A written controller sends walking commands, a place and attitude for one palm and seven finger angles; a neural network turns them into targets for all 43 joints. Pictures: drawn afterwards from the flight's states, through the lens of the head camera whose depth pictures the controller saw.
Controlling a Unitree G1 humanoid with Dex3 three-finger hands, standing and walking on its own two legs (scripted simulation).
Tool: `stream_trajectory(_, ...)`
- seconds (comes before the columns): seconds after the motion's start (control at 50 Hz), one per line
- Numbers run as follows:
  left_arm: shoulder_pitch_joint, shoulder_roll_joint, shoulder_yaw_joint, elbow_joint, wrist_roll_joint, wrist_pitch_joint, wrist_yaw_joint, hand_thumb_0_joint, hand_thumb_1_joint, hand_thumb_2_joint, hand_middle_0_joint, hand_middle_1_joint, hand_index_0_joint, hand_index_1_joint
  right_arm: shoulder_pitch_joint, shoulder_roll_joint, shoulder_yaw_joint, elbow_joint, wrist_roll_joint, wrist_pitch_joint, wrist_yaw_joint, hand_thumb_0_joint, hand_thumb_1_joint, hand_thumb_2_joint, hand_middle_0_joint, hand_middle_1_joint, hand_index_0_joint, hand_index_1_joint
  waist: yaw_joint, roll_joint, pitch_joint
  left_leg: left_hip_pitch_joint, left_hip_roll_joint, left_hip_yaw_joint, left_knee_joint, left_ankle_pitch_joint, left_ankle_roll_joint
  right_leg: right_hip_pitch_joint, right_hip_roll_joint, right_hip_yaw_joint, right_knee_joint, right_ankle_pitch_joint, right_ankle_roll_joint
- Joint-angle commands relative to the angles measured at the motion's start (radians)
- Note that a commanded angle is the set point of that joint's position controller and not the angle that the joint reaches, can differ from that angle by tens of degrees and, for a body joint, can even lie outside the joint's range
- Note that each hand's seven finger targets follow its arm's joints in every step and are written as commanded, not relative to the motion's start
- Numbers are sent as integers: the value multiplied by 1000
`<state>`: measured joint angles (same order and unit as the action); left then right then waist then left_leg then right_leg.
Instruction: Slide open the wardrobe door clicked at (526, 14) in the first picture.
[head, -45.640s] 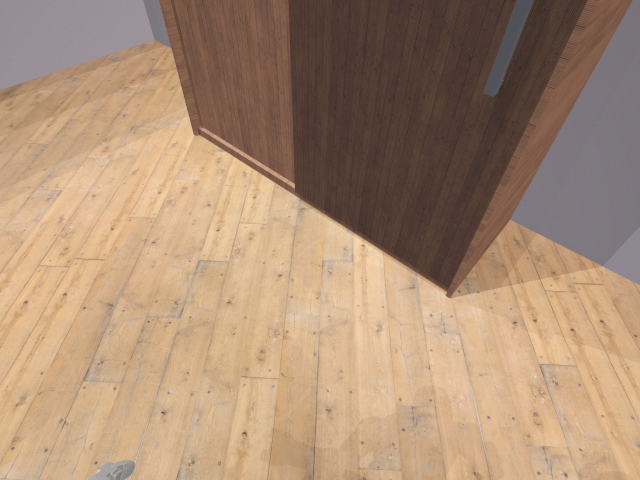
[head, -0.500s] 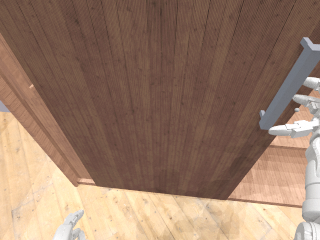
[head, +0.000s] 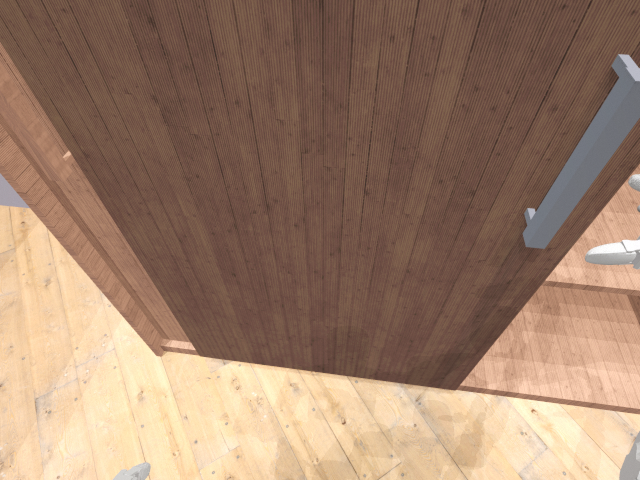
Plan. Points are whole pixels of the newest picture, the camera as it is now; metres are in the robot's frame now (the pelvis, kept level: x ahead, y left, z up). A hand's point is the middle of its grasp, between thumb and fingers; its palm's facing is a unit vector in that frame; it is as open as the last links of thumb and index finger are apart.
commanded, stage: slip the hand off the handle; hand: right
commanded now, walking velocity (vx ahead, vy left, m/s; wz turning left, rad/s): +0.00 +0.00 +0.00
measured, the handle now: (572, 164) +0.46 -0.26 +0.17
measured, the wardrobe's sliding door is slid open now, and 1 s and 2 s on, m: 0.62 0.62 0.62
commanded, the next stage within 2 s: draw the hand back to the body in 0.58 s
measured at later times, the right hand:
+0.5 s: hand out of the picture +0.31 -0.32 +0.16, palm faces +0.37 +0.92 -0.15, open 14.7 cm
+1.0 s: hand out of the picture +0.26 -0.29 +0.17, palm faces +0.10 +0.99 -0.05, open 14.7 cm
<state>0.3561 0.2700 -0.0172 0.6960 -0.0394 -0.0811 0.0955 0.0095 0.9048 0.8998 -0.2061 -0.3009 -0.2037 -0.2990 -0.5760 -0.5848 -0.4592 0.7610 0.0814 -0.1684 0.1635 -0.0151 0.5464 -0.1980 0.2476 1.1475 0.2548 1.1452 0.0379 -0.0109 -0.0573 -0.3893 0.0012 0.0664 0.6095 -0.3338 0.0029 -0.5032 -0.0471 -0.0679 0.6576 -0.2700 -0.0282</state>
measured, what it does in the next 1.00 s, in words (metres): stands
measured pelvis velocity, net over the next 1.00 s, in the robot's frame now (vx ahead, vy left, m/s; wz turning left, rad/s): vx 0.00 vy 0.02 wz -0.01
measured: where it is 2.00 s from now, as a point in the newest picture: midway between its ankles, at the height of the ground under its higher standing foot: outside the picture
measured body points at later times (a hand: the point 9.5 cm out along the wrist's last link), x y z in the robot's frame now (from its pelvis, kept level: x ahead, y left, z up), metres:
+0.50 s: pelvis +0.00 +0.00 +0.00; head +0.00 +0.00 +0.45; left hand +0.18 +0.23 -0.07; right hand +0.28 -0.36 +0.17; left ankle -0.02 +0.12 -0.72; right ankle +0.04 -0.10 -0.72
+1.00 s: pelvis +0.00 +0.02 +0.01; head -0.03 +0.03 +0.46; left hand +0.17 +0.26 -0.06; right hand +0.25 -0.34 +0.17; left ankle -0.02 +0.12 -0.72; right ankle +0.04 -0.10 -0.72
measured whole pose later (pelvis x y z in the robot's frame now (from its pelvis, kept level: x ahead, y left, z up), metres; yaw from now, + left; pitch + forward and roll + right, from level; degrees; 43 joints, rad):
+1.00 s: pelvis +0.00 +0.02 +0.01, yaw -1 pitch -1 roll +1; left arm 0.27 0.27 -0.07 0.62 -0.09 -0.21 0.12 0.01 0.90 0.90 -0.21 -0.30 -0.20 -0.30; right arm -0.05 -0.52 -0.51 0.28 0.39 0.07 0.50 -0.01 0.55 -0.20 0.25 1.15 0.26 1.15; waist -0.02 -0.05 -0.07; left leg -0.21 -0.01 0.08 0.55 -0.33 0.02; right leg -0.32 -0.05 -0.05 0.58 -0.25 -0.01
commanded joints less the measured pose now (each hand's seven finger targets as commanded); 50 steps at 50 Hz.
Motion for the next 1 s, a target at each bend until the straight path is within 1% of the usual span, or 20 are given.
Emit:
stream_trajectory(0.0,-34,164,64,-144,-3,-43,11,0,900,900,-200,-300,-200,-300,-239,-266,-58,-296,58,-59,11,0,550,-200,250,1150,250,1150,-38,-79,-310,-14,-33,-20,-83,198,21,316,15,87,-84,219,-16)
stream_trajectory(0.02,-42,160,62,-151,-5,-44,11,0,900,900,-200,-300,-200,-300,-205,-241,-50,-310,70,-46,9,0,550,-200,250,1150,250,1150,-42,-64,-291,-13,-33,-19,-87,193,18,303,17,83,-88,207,-18)
stream_trajectory(0.08,-60,159,61,-167,-6,-51,11,0,900,900,-200,-300,-200,-300,-154,-273,-97,-392,71,-22,-17,0,550,-200,250,1150,250,1150,-60,-70,-266,1,-33,-15,-86,180,20,287,15,84,-105,192,-17)
stream_trajectory(0.16,-89,147,54,-184,-1,-64,13,0,900,900,-200,-300,-200,-300,-124,-258,-94,-539,60,-9,-56,0,550,-200,250,1150,250,1150,-56,-93,-262,-4,-34,-15,-86,160,18,308,12,89,-117,176,-17)
stream_trajectory(0.22,-111,136,49,-184,0,-78,16,0,900,900,-200,-300,-200,-300,-86,-207,-66,-605,64,-10,-65,0,550,-200,250,1150,250,1150,-51,-116,-249,-21,-35,-11,-83,153,19,340,8,100,-121,172,-11)
stream_trajectory(0.26,-116,136,48,-179,0,-85,22,0,900,900,-200,-300,-200,-300,-42,-220,-82,-635,69,-4,-60,0,550,-200,250,1150,250,1150,-55,-119,-265,-3,-35,-13,-87,168,20,353,7,97,-117,195,-10)
stream_trajectory(0.28,-131,127,42,-185,-3,-90,22,0,900,900,-200,-300,-200,-300,-33,-169,-36,-648,74,4,-52,0,550,-200,250,1150,250,1150,-52,-139,-242,-13,-33,-8,-84,159,20,352,7,102,-122,181,-5)
stream_trajectory(0.38,-156,125,37,-186,-14,-106,32,0,900,900,-200,-300,-200,-300,65,-128,-21,-657,106,71,-25,0,550,-200,250,1150,250,1150,-59,-79,-201,2,-28,-4,-103,162,19,338,12,105,-135,154,-3)
stream_trajectory(0.42,-175,122,32,-188,-17,-111,35,0,900,900,-200,-300,-200,-300,48,-110,-1,-686,112,91,-20,0,550,-200,250,1150,250,1150,-53,-88,-182,-6,-24,-4,-109,151,18,339,15,106,-140,132,-1)
stream_trajectory(0.5,-193,120,26,-192,-16,-116,38,0,900,900,-200,-300,-200,-300,120,-136,-46,-709,120,102,-22,0,550,-200,250,1150,250,1150,-64,-41,-165,17,-22,-7,-122,155,16,320,22,95,-138,134,-5)
stream_trajectory(0.54,-202,115,23,-192,-14,-120,38,0,900,900,-200,-300,-200,-300,127,-158,-64,-761,117,85,-22,0,550,-200,250,1150,250,1150,-71,-77,-174,31,-23,-12,-122,168,20,332,23,87,-130,157,-6)
stream_trajectory(0.6,-214,105,14,-187,-11,-132,40,0,900,900,-200,-300,-200,-300,65,-137,-31,-809,119,62,-19,0,550,-200,250,1150,250,1150,-52,-113,-175,12,-23,-13,-120,156,18,353,27,92,-130,143,-4)
stream_trajectory(0.68,-211,108,13,-168,-10,-144,50,0,900,900,-200,-300,-200,-300,85,-155,-53,-761,126,51,-6,0,550,-200,250,1150,250,1150,-52,-111,-163,17,-21,-20,-129,144,18,341,32,88,-125,125,-7)
stream_trajectory(0.7,-215,126,1,-168,-27,-154,56,0,900,900,-200,-300,-200,-300,110,-103,-8,-667,225,86,109,0,550,-200,250,1150,250,1150,-21,-87,-188,77,-11,-25,-149,165,19,362,27,87,-140,113,-6)
stream_trajectory(0.72,-224,126,2,-174,-39,-158,68,0,900,900,-200,-300,-200,-300,94,-173,-58,-686,252,100,172,0,550,-200,250,1150,250,1150,-44,-95,-185,98,-11,-31,-157,180,20,358,29,89,-139,118,-10)
stream_trajectory(0.76,-236,123,-5,-191,-42,-165,79,0,900,900,-200,-300,-200,-300,87,-206,-70,-703,276,125,246,0,550,-200,250,1150,250,1150,-52,-109,-216,131,-6,-41,-159,230,17,367,36,82,-131,151,-18)
stream_trajectory(0.82,-234,126,-12,-213,-45,-180,72,0,900,900,-200,-300,-200,-300,172,-246,-103,-645,303,173,347,0,550,-200,250,1150,250,1150,-66,-68,-164,135,-2,-44,-168,261,9,344,41,90,-139,167,-20)
stream_trajectory(0.84,-226,129,-10,-215,-45,-180,64,0,900,900,-200,-300,-200,-300,213,-281,-150,-617,311,179,356,0,550,-200,250,1150,250,1150,-80,-49,-143,146,-1,-57,-175,266,5,314,42,87,-130,173,-18)
stream_trajectory(0.88,-230,124,-6,-237,-43,-186,50,0,900,900,-200,-300,-200,-300,258,-281,-182,-645,324,182,355,0,550,-200,250,1150,250,1150,-91,-33,-137,137,2,-55,-168,280,3,308,40,87,-131,188,-16)
stream_trajectory(0.98,-240,117,2,-275,-46,-204,19,0,900,900,-200,-300,-200,-300,402,-201,-183,-730,355,183,313,0,550,-200,250,1150,250,1150,-104,-26,-135,129,9,-69,-167,254,-5,305,33,74,-127,170,-8)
